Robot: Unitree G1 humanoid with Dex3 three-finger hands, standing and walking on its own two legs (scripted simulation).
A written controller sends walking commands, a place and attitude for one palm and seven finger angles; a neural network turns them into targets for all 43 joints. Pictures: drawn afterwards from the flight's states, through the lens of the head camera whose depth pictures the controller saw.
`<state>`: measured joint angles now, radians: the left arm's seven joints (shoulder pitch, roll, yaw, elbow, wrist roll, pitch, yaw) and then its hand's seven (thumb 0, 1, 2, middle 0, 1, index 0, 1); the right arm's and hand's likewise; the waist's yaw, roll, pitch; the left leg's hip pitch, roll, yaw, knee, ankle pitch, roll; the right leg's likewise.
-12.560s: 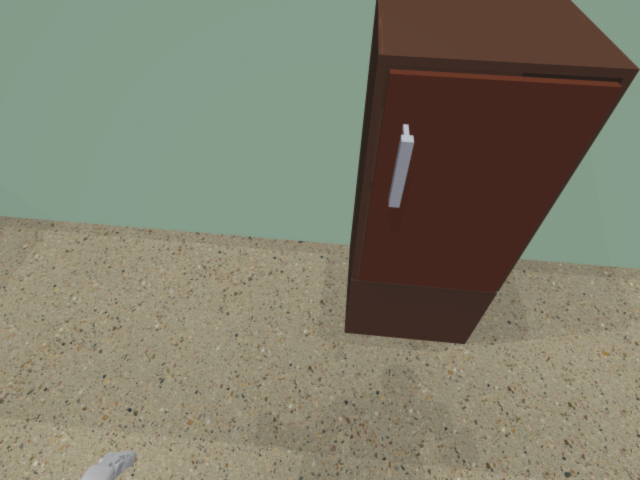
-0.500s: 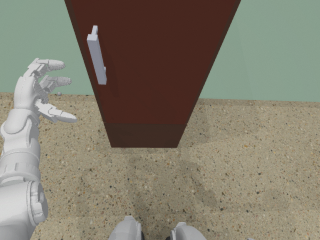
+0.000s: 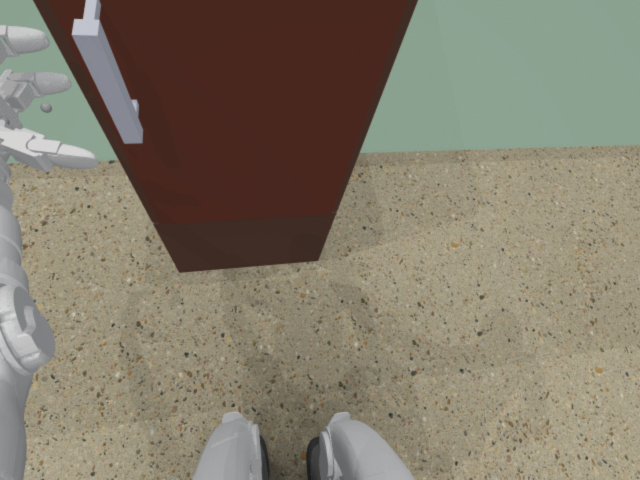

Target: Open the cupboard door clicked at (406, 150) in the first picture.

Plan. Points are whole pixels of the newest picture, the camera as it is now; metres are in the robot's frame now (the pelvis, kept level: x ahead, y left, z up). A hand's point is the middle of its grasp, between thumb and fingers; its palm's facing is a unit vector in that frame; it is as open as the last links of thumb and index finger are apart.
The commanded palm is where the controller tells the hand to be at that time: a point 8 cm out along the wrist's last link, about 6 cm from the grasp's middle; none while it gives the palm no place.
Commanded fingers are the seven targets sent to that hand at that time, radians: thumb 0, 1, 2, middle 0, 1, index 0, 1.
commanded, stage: move the hooked fingers beside the handle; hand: left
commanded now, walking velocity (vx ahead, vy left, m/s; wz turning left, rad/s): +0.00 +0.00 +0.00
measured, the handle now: (115, 77) +0.57 +0.19 +0.08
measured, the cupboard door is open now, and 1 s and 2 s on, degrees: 0 0 0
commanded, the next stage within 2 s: slide the fingers in behind the handle in 0.78 s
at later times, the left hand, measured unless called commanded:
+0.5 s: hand (29, 118) +0.50 +0.27 +0.09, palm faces +0.03 -1.00 -0.01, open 14.0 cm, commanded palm +0.49 +0.30 +0.07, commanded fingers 0.00 -0.50 0.30 -0.30 -1.20 -0.30 -1.20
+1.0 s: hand (37, 121) +0.51 +0.26 +0.08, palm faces +0.04 -1.00 +0.00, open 14.0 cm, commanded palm +0.49 +0.29 +0.07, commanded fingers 0.00 -0.50 0.30 -0.30 -1.20 -0.30 -1.20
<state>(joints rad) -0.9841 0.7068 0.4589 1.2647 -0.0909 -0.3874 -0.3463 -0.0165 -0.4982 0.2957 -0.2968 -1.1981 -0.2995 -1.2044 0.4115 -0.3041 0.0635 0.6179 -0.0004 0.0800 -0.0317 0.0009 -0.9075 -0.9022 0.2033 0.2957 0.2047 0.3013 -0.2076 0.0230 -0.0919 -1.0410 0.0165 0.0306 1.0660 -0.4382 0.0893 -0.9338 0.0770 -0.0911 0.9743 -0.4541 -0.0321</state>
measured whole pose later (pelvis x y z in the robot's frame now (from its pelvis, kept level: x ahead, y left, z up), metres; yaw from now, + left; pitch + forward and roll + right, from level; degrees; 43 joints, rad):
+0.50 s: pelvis +0.02 +0.00 +0.01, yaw +0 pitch +22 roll -6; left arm -0.89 0.67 0.43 1.20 -0.14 -0.36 -0.41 -0.02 -0.50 0.30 -0.29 -1.20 -0.30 -1.20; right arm 0.39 -0.29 0.05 0.60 0.01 0.12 -0.02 0.00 -0.91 -0.90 0.20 0.30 0.20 0.30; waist -0.16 0.02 -0.11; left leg -0.97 0.02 0.02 1.03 -0.45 0.09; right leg -0.86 0.09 -0.09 0.92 -0.46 -0.03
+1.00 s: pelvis +0.00 +0.01 +0.00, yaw +0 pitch +22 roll -6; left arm -0.92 0.67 0.43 1.23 -0.13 -0.39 -0.37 -0.02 -0.50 0.30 -0.30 -1.20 -0.30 -1.20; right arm 0.43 -0.29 0.07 0.62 0.00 0.11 -0.02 0.00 -0.91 -0.90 0.20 0.30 0.20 0.30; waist -0.18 0.03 -0.10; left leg -1.01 0.02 0.03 1.06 -0.44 0.10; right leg -0.90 0.08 -0.09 0.95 -0.45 -0.02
